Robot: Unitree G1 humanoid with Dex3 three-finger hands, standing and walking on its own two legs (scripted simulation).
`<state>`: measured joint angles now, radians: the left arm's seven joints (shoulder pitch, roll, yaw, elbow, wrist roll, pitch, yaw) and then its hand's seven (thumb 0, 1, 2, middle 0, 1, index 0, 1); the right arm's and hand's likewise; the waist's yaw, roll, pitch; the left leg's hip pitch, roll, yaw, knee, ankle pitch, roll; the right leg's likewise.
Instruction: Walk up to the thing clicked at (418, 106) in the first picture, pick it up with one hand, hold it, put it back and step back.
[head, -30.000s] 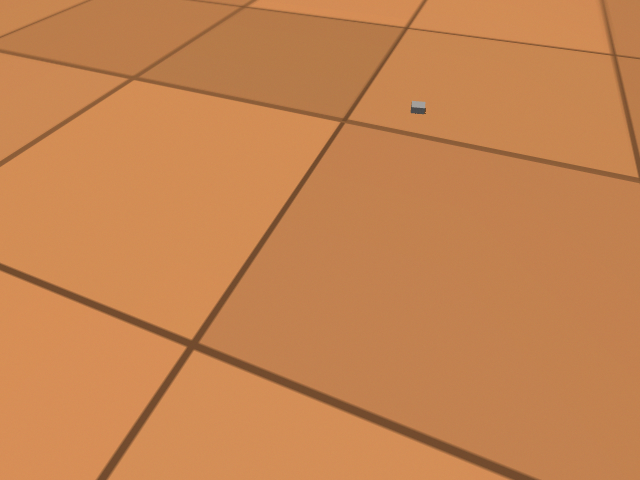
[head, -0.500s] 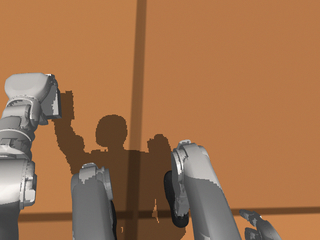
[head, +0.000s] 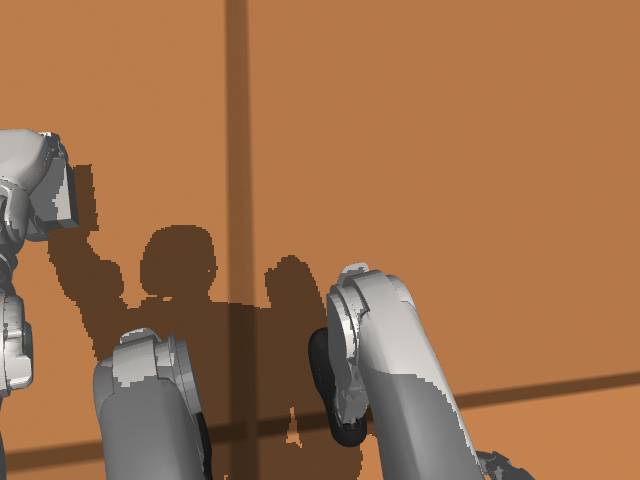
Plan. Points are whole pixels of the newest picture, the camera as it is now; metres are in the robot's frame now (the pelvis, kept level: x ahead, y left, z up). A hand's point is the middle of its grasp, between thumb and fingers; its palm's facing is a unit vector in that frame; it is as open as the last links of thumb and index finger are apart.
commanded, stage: crouch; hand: left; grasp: from above
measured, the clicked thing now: (37, 196) +0.52 +0.24 -0.20
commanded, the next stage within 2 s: lower in 0.24 s
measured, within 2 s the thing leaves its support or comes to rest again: neither
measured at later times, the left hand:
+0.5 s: hand (29, 198) +0.51 +0.25 -0.20, palm faces -0.48 -0.01 -0.87, open 10.6 cm
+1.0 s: hand (52, 205) +0.52 +0.24 -0.25, palm faces -0.48 -0.01 -0.88, open 10.6 cm
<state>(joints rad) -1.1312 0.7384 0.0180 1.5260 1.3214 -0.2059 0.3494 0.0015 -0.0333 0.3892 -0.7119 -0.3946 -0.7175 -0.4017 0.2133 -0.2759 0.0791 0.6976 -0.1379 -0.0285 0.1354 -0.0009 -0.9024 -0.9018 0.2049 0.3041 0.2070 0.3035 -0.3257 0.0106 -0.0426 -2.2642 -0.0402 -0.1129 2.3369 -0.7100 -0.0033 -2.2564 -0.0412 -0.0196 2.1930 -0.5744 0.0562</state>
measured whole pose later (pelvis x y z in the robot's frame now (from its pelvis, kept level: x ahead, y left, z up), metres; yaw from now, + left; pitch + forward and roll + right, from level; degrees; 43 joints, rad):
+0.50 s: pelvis +0.00 +0.00 -0.02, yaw -1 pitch +36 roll -10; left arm -1.18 0.80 0.01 1.59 1.33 -0.20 0.36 0.00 -0.06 0.47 -0.70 -0.44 -0.71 -0.44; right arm 0.20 -0.29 0.13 0.67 -0.15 -0.04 0.14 0.00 -0.91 -0.90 0.20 0.30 0.21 0.30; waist -0.35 0.00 -0.01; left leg -2.32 -0.05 -0.14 2.41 -0.72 0.00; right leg -2.30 -0.04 -0.04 2.24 -0.58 0.06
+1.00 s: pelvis +0.00 +0.00 -0.04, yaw -4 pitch +35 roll -12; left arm -1.18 0.90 0.06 1.65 1.37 -0.20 0.46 0.00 -0.05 0.45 -0.69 -0.45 -0.69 -0.45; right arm 0.20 -0.32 0.19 0.63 -0.19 -0.10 0.18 0.00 -0.91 -0.90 0.20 0.30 0.21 0.30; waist -0.41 -0.04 0.08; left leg -2.35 -0.04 -0.18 2.48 -0.74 -0.01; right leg -2.32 -0.02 -0.07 2.28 -0.57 0.06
